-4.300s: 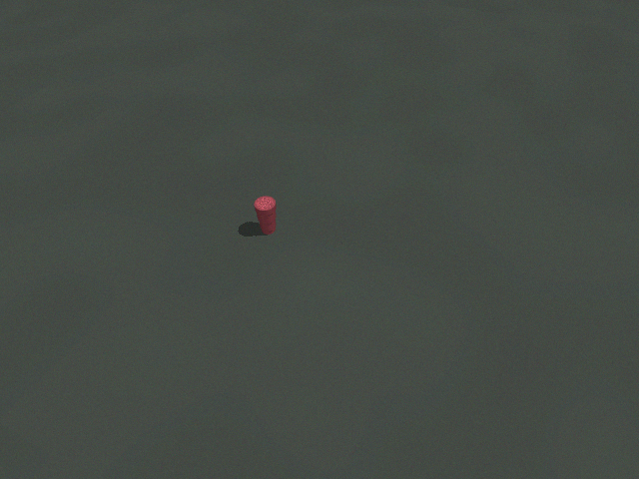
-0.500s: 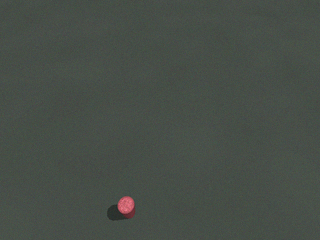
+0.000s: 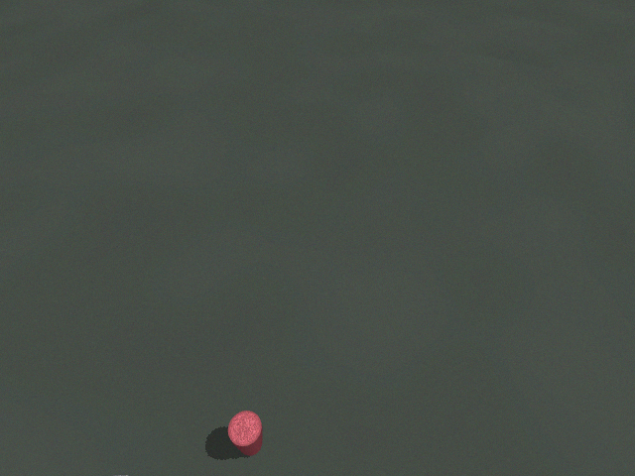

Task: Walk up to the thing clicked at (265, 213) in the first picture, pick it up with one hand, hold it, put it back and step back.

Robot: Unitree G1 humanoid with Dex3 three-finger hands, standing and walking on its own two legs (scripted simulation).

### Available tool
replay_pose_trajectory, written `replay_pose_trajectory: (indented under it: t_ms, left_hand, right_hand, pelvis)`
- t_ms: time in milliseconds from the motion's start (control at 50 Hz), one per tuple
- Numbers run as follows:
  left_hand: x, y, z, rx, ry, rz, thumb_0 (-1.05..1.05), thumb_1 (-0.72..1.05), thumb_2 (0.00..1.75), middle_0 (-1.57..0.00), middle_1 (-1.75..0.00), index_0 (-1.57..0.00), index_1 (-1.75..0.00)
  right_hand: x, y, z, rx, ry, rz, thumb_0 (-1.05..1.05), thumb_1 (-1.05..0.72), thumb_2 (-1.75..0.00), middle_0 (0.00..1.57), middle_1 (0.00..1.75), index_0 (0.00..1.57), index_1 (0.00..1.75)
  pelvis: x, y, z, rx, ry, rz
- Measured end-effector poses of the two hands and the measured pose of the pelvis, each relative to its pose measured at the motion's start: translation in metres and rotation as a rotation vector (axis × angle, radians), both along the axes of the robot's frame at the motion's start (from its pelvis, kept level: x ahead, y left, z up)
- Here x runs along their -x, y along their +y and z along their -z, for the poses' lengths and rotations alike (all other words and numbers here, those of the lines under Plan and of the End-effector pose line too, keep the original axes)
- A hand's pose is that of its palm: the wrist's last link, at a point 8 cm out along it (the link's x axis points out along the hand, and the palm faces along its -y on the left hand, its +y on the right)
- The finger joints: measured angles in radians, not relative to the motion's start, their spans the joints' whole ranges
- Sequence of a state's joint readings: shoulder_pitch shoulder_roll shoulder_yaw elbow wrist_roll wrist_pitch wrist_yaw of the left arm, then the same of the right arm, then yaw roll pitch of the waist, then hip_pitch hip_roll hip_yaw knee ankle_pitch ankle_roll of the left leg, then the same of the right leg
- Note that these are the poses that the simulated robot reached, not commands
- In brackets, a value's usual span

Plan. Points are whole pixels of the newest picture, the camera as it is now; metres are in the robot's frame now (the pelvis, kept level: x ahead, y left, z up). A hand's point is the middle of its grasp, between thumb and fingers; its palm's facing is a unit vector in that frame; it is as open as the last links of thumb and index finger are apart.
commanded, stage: walk up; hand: left
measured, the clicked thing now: (248, 436) +0.37 +0.19 -0.70
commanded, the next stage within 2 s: stand in 0.62 s
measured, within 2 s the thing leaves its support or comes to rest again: neither
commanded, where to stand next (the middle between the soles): +0.03 -0.02 m, yaw +1 degrees
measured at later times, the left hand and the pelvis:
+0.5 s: hand out of the picture +0.07 +0.26 -0.16, palm faces +0.02 -0.95 -0.32, open 7.4 cm; pelvis +0.01 +0.00 +0.00, yaw +1 degrees
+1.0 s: hand out of the picture +0.08 +0.26 -0.15, palm faces +0.00 -0.94 -0.34, open 7.4 cm; pelvis +0.01 +0.01 +0.00, yaw +1 degrees
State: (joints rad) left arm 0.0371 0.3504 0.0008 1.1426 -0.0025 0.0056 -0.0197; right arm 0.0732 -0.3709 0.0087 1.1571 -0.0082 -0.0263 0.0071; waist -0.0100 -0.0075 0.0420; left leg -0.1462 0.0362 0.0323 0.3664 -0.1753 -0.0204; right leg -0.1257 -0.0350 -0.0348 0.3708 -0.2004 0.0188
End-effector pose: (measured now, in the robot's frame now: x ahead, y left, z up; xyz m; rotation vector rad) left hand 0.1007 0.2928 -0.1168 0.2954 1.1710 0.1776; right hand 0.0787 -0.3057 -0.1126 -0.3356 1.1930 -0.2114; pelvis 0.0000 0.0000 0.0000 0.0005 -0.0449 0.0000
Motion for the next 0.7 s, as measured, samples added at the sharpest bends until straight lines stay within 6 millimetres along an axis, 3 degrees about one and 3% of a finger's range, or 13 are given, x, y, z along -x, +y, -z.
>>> replay_pose_trajectory:
  t_ms: [340, 700]
  left_hand:
    - [0.042, 0.008, 0.005, -0.005, 0.116, -0.061, 0.00, 0.90, 0.90, -0.21, -0.30, -0.20, -0.30]
    - [0.019, 0.007, 0.002, -0.005, 0.056, -0.046, 0.00, 0.90, 0.90, -0.21, -0.30, -0.20, -0.30]
  right_hand:
    - [0.000, 0.011, 0.006, -0.023, 0.045, -0.009, 0.01, -0.91, -0.90, 0.20, 0.30, 0.20, 0.30]
    - [-0.018, 0.016, 0.002, -0.022, 0.009, -0.017, 0.01, -0.91, -0.90, 0.20, 0.30, 0.20, 0.30]
  pelvis:
    - [-0.005, 0.003, -0.002, 0.003, 0.011, -0.011]
    - [-0.011, 0.006, -0.003, 0.001, 0.007, -0.013]
